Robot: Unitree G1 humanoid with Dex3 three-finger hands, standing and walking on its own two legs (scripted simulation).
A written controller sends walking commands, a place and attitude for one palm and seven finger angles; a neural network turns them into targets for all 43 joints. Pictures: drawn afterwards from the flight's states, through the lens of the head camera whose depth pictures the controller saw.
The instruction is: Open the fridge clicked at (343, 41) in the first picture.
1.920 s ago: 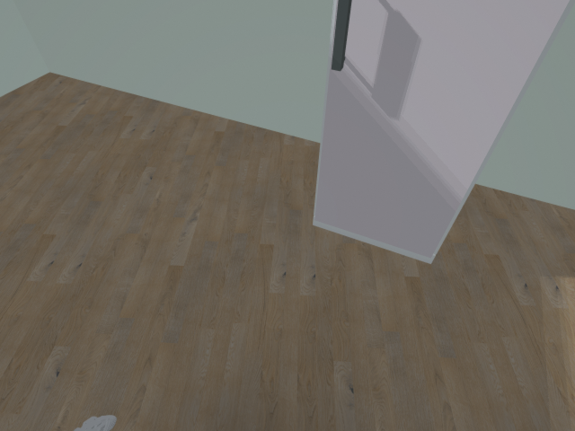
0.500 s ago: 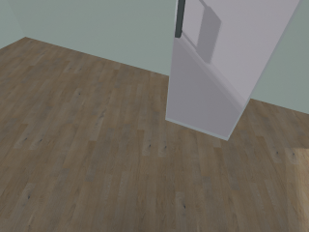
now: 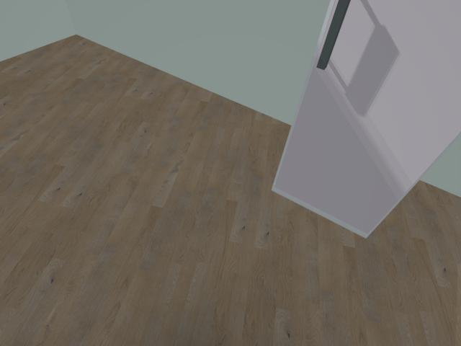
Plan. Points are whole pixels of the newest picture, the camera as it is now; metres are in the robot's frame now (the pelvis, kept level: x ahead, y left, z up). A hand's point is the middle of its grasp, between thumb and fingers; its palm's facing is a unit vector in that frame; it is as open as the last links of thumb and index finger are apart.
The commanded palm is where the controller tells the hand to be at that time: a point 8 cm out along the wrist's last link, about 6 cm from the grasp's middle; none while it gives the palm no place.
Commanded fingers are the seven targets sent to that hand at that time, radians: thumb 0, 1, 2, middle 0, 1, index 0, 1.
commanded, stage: walk to a spot facing it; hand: left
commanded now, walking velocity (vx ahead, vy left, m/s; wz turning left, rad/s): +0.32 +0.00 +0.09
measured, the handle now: (336, 27) +0.95 -0.26 +0.17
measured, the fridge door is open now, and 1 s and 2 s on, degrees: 0 0 0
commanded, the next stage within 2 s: turn to face it in 0.16 s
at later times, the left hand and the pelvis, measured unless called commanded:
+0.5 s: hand (163, 282) +0.28 +0.16 -0.18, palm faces -0.02 -0.98 -0.18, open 7.3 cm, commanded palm none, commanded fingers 0.00 0.90 0.90 -0.20 -0.30 -0.20 -0.30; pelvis +0.20 -0.01 -0.01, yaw -3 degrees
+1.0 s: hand (143, 252) +0.34 +0.21 -0.16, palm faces -0.19 -0.95 -0.23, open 7.3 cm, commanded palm none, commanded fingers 0.00 0.90 0.90 -0.20 -0.30 -0.20 -0.30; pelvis +0.24 +0.03 +0.01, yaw -18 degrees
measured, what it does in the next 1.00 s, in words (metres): walks ahead, turning right: right foot, then left foot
